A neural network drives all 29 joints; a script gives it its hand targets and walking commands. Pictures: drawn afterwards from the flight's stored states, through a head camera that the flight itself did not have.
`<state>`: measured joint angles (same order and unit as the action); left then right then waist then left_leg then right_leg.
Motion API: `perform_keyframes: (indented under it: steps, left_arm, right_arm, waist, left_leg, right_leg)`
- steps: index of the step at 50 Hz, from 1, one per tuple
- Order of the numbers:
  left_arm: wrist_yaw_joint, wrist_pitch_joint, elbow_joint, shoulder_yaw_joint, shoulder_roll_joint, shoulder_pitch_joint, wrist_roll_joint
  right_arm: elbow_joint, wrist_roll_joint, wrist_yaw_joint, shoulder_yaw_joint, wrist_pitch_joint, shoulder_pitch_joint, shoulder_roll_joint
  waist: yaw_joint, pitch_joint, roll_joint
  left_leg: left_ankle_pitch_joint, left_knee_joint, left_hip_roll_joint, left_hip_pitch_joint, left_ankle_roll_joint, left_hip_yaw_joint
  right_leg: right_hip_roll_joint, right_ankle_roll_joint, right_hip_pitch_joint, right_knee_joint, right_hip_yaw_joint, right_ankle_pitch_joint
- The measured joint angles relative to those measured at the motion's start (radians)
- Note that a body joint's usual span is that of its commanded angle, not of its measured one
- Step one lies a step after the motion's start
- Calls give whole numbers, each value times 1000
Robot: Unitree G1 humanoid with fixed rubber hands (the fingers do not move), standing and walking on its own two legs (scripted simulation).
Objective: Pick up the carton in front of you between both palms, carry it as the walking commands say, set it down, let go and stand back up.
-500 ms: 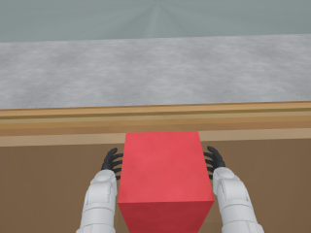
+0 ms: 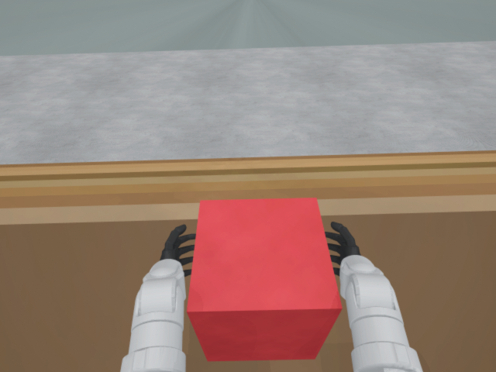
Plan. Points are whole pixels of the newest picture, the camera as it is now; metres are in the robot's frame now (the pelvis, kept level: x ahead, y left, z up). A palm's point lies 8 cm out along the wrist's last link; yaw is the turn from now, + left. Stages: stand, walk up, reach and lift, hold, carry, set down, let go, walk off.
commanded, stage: reach and lift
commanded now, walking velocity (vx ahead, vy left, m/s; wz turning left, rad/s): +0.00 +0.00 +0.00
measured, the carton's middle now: (259, 282) +0.30 +0.00 -0.04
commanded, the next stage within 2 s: hold in 0.42 s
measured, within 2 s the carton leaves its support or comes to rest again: neither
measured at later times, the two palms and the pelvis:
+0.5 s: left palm (169, 263) +0.29 +0.15 +0.04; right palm (351, 259) +0.29 -0.15 +0.04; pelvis +0.01 +0.00 +0.00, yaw +0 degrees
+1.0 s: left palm (168, 261) +0.29 +0.15 +0.05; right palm (353, 257) +0.29 -0.15 +0.05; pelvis +0.00 +0.00 +0.00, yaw +0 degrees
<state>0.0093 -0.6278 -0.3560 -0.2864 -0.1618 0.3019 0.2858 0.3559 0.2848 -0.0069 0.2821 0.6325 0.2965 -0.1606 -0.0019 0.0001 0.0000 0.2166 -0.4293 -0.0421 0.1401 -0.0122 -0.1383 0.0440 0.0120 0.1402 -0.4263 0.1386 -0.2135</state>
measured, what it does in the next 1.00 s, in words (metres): stands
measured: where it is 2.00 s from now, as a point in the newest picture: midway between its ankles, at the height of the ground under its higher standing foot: (253, 342)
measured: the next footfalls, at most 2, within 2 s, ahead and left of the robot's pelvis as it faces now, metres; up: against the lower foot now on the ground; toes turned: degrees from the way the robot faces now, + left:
right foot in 1.58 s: +0.31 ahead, -0.08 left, +0.00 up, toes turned -8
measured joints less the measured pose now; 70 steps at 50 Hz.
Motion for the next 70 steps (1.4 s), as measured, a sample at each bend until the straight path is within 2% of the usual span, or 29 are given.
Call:
perform_keyframes:
  steps: [22, 28, 35, 46, 48, 51, 56, 60, 66, 68, 70]
  left_arm:
    - [-7, -65, 85, 64, 14, -56, -20]
    - [-12, -103, 149, 87, 18, -75, -39]
    - [-2, -131, 119, 60, 10, -40, -17]
    - [3, -122, 105, 35, 3, -11, -8]
    - [4, -126, 110, 36, 3, -12, -7]
    - [-4, -139, 137, 55, 8, -31, -20]
    - [-31, -200, 250, 97, 22, -53, -74]
    - [-57, -302, 334, 134, 46, -60, -121]
    - [-94, -451, 446, 162, 55, -56, -165]
    - [-103, -486, 483, 166, 36, -68, -165]
    - [-109, -518, 538, 161, 21, -100, -161]
  right_arm:
    - [-84, -23, 7, -63, 64, -56, 14]
    - [-148, -41, 13, -87, 102, -74, 18]
    - [-119, -19, 2, -59, 132, -39, 10]
    - [-106, -11, -2, -35, 123, -10, 3]
    - [-108, -11, -3, -35, 126, -10, 3]
    - [-132, -23, 2, -55, 137, -28, 8]
    - [-247, -73, 26, -95, 199, -49, 20]
    - [-333, -117, 57, -134, 302, -56, 40]
    - [-456, -168, 89, -162, 457, -60, 69]
    - [-500, -182, 90, -152, 491, -83, 69]
    - [-533, -191, 92, -145, 514, -101, 54]
  waist:
    - [1, 5, -1]
    - [1, 9, -1]
    - [1, -4, -1]
    - [0, -20, -1]
    - [1, 11, -2]
    - [2, 67, -2]
    - [1, 121, -1]
    - [2, 167, -1]
    - [6, 198, 9]
    - [9, 200, -6]
    - [9, 196, -35]
  left_leg:
    - [-12, 59, 4, -66, 3, 3]
    - [-20, 78, 6, -90, 3, 3]
    - [-23, 73, 6, -105, 3, 4]
    - [-22, 51, 4, -86, 2, 7]
    - [-1, 15, 10, -38, 1, 20]
    - [114, -52, 28, 34, 1, 58]
    - [118, -115, 53, 108, -2, 102]
    - [130, -154, 69, 128, -7, 128]
    - [249, -268, 83, 161, -16, 131]
    - [254, -313, 89, 172, -16, 168]
    - [299, -256, 76, 120, -9, 209]
  right_leg:
    - [-6, -2, -67, 61, -3, 12]
    - [-7, -2, -91, 80, -3, 21]
    - [-7, -2, -106, 74, -5, 23]
    - [-6, -1, -86, 51, -7, 21]
    - [-10, 0, -38, 15, -20, 1]
    - [-28, -3, 33, -52, -57, -112]
    - [-55, 4, 106, -115, -106, -118]
    - [-76, 7, 130, -160, -137, -137]
    - [-74, 12, 144, -245, -156, -250]
    - [-85, 13, 134, -265, -165, -291]
    - [-110, 17, 140, -310, -161, -314]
